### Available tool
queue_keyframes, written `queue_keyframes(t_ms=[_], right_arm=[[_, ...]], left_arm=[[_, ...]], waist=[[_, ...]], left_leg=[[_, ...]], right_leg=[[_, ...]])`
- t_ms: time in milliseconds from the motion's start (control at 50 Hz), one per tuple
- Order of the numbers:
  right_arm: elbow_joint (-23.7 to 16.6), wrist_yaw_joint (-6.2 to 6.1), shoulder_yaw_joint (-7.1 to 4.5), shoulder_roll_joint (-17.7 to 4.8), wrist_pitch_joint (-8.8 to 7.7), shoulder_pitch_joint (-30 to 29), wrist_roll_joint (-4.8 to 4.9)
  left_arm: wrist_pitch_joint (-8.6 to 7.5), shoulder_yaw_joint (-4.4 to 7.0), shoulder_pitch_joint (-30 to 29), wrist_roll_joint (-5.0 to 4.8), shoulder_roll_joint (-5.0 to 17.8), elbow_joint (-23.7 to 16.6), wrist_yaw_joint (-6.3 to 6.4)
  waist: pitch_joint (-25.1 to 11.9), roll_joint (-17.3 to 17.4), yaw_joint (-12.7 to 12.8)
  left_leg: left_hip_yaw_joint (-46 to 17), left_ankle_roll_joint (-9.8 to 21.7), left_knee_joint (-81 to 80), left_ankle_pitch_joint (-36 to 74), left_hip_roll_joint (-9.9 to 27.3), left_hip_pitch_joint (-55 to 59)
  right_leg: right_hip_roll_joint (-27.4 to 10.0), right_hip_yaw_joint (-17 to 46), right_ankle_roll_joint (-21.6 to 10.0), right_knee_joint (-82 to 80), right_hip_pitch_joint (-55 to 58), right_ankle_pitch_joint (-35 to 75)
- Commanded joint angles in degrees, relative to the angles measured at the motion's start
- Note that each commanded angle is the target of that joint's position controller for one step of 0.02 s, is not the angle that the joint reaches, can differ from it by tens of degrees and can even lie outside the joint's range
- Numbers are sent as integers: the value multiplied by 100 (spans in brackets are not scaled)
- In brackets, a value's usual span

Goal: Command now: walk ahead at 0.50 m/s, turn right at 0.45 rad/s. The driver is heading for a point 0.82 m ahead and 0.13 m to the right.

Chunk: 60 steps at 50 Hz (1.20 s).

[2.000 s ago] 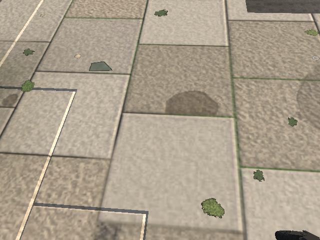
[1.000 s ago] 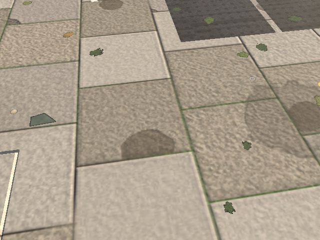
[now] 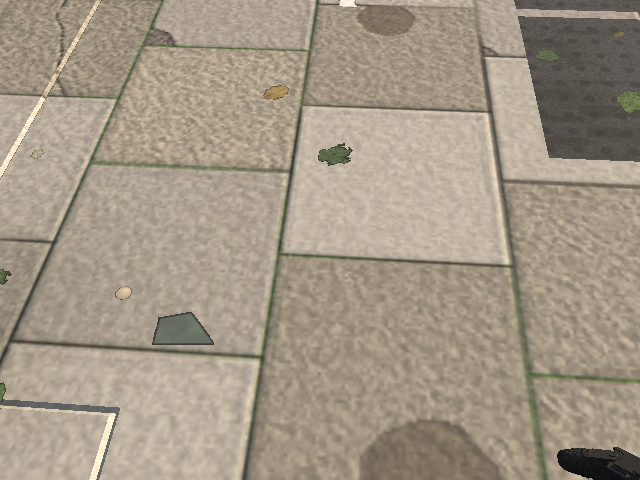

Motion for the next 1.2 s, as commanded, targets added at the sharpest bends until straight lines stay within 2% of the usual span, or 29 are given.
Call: queue_keyframes(t_ms=[20,120,180,200,220,240,260,280,300,320,340,400,540,620,680,700,720,740,760,780,800,820,840,860,940,1060,1120,1160,1200], right_arm=[[-382,-1,-39,-217,-54,-288,6],[-505,75,-170,-473,-143,-867,168],[-351,65,-348,-713,-194,-208,185],[-280,30,-436,-907,-218,454,109],[-199,-18,-523,-1260,-179,1375,89],[50,52,-587,-1508,-104,1587,77],[-111,61,-477,-887,-84,1322,117],[-123,34,-400,-617,-55,1122,130],[-101,46,-358,-554,-42,898,88],[-31,51,-334,-461,-37,744,73],[25,50,-321,-430,-53,674,43],[255,68,-373,-507,-125,719,110],[655,3,-489,-932,-45,905,145],[871,-4,-547,-1133,54,1191,255],[910,-42,-615,-1358,160,1172,322],[900,-66,-628,-1413,206,1114,343],[921,-84,-543,-1233,205,1254,331],[820,-43,-314,-636,155,1507,41],[670,52,-163,-391,3,1905,119],[688,105,-337,-1032,-102,1229,382],[526,111,-328,-1026,-137,761,496],[572,59,-301,-906,-116,671,408],[627,40,-328,-900,-56,727,301],[716,58,-335,-862,34,962,300],[797,24,-315,-576,262,967,308],[588,157,-248,-343,191,180,272],[348,271,-180,-221,182,-309,268],[151,357,-151,-156,154,-555,186],[64,432,-192,-240,117,-378,131]], left_arm=[[-41,256,-264,-68,1001,-436,95],[101,268,143,-138,992,-324,165],[159,272,-47,-88,907,-411,169],[139,190,-89,-28,660,-496,132],[113,54,134,128,236,-619,123],[58,6,865,-123,265,-758,111],[84,131,673,-197,826,-573,141],[123,195,11,-145,1023,-675,128],[152,195,-296,-74,920,-744,126],[158,217,-471,-21,852,-827,109],[182,212,-460,-50,744,-850,70],[266,151,-575,-46,475,-912,26],[193,46,-1630,-28,328,-1157,-152],[189,44,-2192,-61,373,-1419,-268],[232,175,-1919,-11,614,-1478,-297],[254,295,-1283,-6,801,-1336,-280],[272,461,-299,-18,1060,-1066,-199],[306,549,438,-44,1500,-895,-63],[224,501,308,-57,1728,-1021,-86],[171,382,322,14,1230,-1000,-117],[111,321,40,47,1089,-948,-113],[59,253,-340,56,918,-913,-115],[12,191,-629,90,695,-902,-118],[-36,162,-769,135,613,-892,-117],[-231,207,-737,192,662,-603,-80],[-222,205,-596,164,741,-330,56],[-143,241,-269,119,840,-113,92],[-15,240,-161,80,861,2,126],[94,252,-189,36,989,37,188]], waist=[[-171,-495,-122],[-283,-680,49],[-490,-836,-383],[-1033,-678,-711],[-1905,264,-914],[-2227,2219,-531],[-1574,1136,-681],[-918,529,-801],[-555,96,-694],[-304,126,-586],[-184,309,-471],[-95,346,-402],[64,119,-693],[243,147,-818],[-69,372,-498],[-424,364,-102],[-935,156,362],[-1526,-1071,401],[-2561,-1844,35],[-2226,-811,423],[-1380,-746,348],[-908,-306,66],[-665,-419,-146],[-574,-590,-325],[-208,-443,-425],[111,-452,-123],[333,-361,106],[436,-315,126],[133,-555,-66]], left_leg=[[263,-129,-1235,1175,-270,734],[24,-55,-2434,1490,-563,1290],[74,301,-2934,1006,-541,2262],[-225,607,-2877,868,-63,3393],[-1440,978,-2761,786,1085,4935],[-4176,1894,-3401,-819,2139,5939],[-4043,1742,-3658,-1707,1919,5414],[-2923,1483,-3667,-1378,1626,4752],[-2216,1379,-3773,-505,1353,4078],[-1718,1349,-3897,38,1129,3666],[-1284,1282,-4049,354,971,3329],[-590,1386,-4362,1028,929,3103],[693,1237,-4475,1701,881,3427],[1025,1084,-4327,1900,1069,3936],[1396,898,-3371,4264,1093,4222],[1579,794,-2468,5019,983,4099],[1664,643,-1257,4715,798,3286],[1653,424,653,730,410,1508],[692,226,2328,-2209,-528,-164],[60,303,2644,-1819,-226,-670],[170,397,2436,-1360,-18,-821],[180,391,2003,-877,267,-538],[130,360,1651,-586,414,-219],[73,343,1538,-345,495,143],[-85,168,996,372,368,26],[160,212,-950,2079,96,-86],[341,348,-1531,1995,48,-377],[567,452,-1907,1562,-110,-376],[845,607,-2047,1052,-434,153]], right_leg=[[-1146,996,-827,-521,-687,1299],[-1330,1659,-565,74,-121,413],[-1275,1898,-301,890,62,698],[-1007,1622,-118,1904,-284,646],[-507,942,110,3602,-1138,-1197],[-247,481,325,5131,-3021,-2662],[-670,638,435,5754,-3496,-2196],[-838,469,483,5841,-3547,-1617],[-1009,369,527,5706,-3344,-1244],[-1148,374,542,5425,-3259,-1013],[-1270,317,544,5272,-3029,-897],[-1346,165,612,4884,-3022,-675],[-1338,-188,591,2822,-2921,923],[-1234,-492,370,2112,-2795,651],[-779,-954,29,1872,-1934,-212],[-516,-1110,-145,1635,-1055,-208],[-387,-934,-376,1317,606,172],[-1725,941,-771,1394,2497,677],[-3005,4082,-1855,325,3660,-649],[-2924,3635,-1516,7,3273,-904],[-2732,2665,-1267,-10,2428,-506],[-2490,1961,-1044,-72,1521,93],[-2265,1446,-939,-198,918,540],[-2133,1109,-866,-402,508,688],[-2022,115,-775,-875,90,1467],[-1843,-877,-354,-1081,480,1618],[-2078,-1036,-319,-981,1128,1883],[-2152,-1120,-309,-554,1405,2931],[-2179,-1126,-231,90,1609,4565]])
